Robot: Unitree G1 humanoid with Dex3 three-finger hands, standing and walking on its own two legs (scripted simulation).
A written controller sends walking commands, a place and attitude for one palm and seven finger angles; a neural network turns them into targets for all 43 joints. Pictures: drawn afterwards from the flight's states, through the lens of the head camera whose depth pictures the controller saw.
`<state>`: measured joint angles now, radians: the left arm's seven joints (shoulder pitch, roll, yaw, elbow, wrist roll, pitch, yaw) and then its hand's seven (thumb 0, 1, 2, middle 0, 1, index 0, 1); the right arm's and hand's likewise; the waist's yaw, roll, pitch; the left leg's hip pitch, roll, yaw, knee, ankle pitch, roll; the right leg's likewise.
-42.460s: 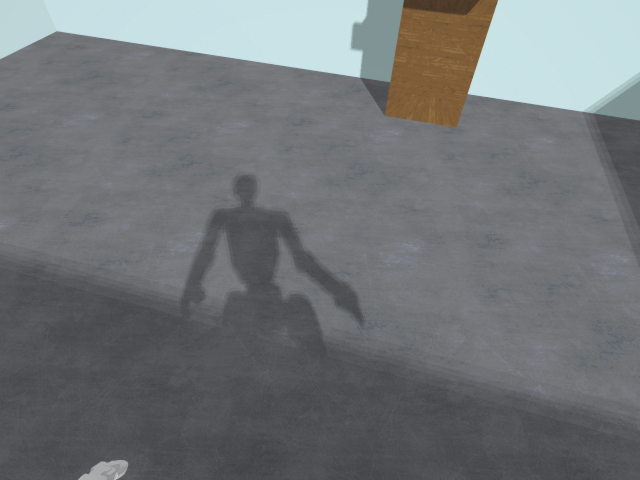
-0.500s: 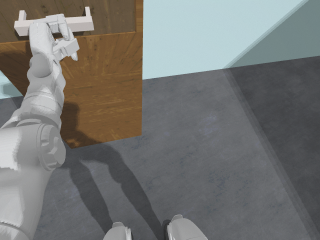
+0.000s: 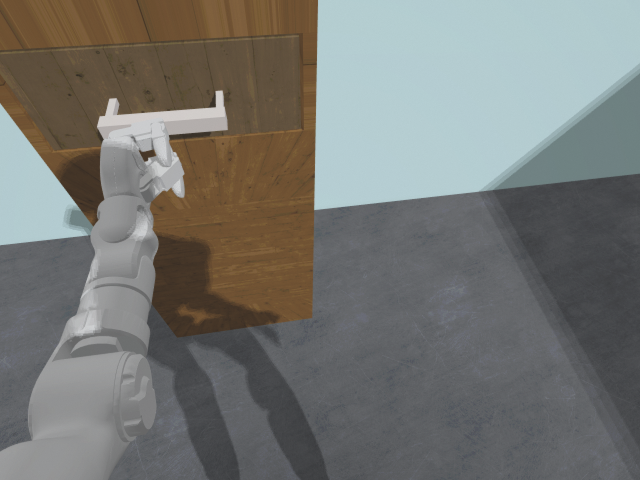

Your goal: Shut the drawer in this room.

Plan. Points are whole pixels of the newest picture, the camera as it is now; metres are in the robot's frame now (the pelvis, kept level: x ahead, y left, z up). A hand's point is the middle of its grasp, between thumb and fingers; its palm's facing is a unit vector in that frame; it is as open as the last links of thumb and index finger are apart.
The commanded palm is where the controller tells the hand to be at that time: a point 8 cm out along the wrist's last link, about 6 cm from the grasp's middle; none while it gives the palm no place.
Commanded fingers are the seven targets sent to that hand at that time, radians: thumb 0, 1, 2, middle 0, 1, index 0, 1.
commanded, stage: draw the hand back to the body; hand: left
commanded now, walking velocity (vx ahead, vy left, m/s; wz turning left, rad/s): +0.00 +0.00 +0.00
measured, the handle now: (166, 112) +0.59 +0.20 +0.12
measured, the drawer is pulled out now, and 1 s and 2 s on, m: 0.00 0.00 0.00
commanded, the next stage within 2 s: step back with the hand held close in 1.24 s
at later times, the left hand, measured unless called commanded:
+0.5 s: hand (96, 274) +0.30 +0.20 +0.16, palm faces +0.21 -0.97 -0.15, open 3.3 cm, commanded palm +0.26 +0.24 +0.17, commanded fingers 0.00 0.90 0.90 -1.40 -1.60 -1.40 -1.60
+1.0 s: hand out of the picture +0.17 +0.24 +0.19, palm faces +0.40 -0.85 -0.33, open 3.3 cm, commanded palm +0.12 +0.28 +0.20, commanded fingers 0.00 0.90 0.90 -1.40 -1.60 -1.40 -1.60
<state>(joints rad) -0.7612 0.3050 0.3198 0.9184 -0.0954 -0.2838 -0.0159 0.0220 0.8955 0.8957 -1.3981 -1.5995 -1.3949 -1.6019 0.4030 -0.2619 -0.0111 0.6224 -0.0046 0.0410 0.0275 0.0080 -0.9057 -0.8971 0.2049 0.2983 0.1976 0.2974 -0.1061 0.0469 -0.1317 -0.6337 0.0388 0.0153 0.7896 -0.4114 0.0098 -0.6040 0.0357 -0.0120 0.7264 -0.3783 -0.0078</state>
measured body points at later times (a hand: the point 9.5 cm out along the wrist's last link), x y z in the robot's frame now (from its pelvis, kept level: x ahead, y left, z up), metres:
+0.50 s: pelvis -0.02 -0.01 +0.02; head -0.03 -0.02 +0.47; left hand +0.28 +0.25 +0.17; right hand +0.18 -0.23 -0.05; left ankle -0.02 +0.11 -0.71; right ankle -0.02 -0.12 -0.71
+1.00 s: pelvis -0.02 +0.00 +0.04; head -0.05 -0.02 +0.48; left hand +0.15 +0.28 +0.21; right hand +0.17 -0.21 -0.05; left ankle -0.02 +0.11 -0.71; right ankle -0.02 -0.12 -0.71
